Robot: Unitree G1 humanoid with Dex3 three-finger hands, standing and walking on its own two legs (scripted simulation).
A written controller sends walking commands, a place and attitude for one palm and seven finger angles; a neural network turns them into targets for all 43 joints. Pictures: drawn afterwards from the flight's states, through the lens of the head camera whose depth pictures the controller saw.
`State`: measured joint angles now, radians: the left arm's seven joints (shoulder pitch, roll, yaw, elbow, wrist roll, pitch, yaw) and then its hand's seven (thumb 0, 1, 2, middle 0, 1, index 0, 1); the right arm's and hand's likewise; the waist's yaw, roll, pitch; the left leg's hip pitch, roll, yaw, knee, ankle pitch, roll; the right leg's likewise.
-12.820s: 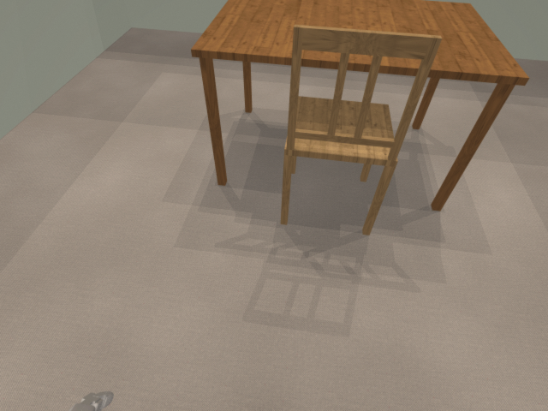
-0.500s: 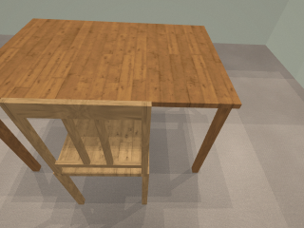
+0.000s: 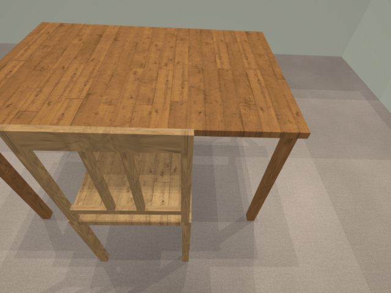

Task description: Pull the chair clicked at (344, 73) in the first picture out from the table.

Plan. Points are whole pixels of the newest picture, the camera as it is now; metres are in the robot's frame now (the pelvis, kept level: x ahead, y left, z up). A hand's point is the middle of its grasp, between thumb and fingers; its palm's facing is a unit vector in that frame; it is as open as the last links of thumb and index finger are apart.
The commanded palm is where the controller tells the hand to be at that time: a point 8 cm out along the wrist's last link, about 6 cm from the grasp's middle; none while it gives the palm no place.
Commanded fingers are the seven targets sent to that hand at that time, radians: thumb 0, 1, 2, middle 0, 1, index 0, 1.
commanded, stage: look again from close up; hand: left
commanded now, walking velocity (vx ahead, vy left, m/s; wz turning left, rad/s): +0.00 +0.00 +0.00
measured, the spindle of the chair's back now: (99, 183) +0.40 +0.29 -0.09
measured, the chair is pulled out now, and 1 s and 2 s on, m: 0.00 0.00 0.00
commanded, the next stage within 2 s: raise the hand toward the chair's back in 0.74 s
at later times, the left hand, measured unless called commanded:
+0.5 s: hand out of the picture -0.03 +0.15 -0.18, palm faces +0.01 -0.99 -0.15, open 7.4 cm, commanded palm none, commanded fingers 0.00 0.90 0.90 -0.20 -0.30 -0.20 -0.30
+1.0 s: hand out of the picture +0.13 +0.20 -0.08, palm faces +0.23 -0.94 -0.27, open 7.4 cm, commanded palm +0.10 +0.21 -0.07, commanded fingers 0.00 0.69 0.81 -0.18 -0.27 -0.18 -0.27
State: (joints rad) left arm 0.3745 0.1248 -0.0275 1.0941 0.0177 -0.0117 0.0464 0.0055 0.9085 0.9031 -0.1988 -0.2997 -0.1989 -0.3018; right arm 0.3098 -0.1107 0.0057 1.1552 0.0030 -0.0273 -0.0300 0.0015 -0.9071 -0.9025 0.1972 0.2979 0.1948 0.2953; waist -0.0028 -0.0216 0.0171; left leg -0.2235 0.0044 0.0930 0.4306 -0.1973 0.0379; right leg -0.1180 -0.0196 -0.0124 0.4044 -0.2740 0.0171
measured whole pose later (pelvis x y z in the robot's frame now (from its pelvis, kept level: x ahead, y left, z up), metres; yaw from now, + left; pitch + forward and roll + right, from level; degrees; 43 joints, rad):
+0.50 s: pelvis +0.00 +0.00 +0.00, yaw +0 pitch -1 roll +0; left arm 0.37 0.13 -0.03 1.09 0.02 -0.01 0.05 0.01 0.91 0.90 -0.20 -0.30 -0.20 -0.30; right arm 0.31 -0.11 0.01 1.16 0.00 -0.03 -0.03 0.00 -0.91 -0.90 0.20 0.30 0.19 0.30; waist 0.00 -0.02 0.01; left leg -0.22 0.01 0.09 0.43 -0.20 0.04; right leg -0.11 -0.02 -0.01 0.40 -0.28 0.02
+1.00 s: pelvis -0.01 +0.00 -0.01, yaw +3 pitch +0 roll +0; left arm 0.48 0.23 0.00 0.24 -0.12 0.00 0.16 0.07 0.95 0.88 -0.20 -0.29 -0.20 -0.29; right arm 0.38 -0.23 0.01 0.88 0.05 -0.25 -0.07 0.02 -0.93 -0.90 0.20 0.30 0.20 0.30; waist -0.03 0.02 0.00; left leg -0.34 -0.02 0.06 0.57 -0.24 0.04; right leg -0.23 -0.05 -0.05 0.60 -0.37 0.01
